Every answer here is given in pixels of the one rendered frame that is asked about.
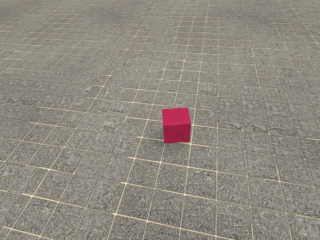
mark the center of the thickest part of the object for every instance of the carton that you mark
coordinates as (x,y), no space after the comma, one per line
(176,125)

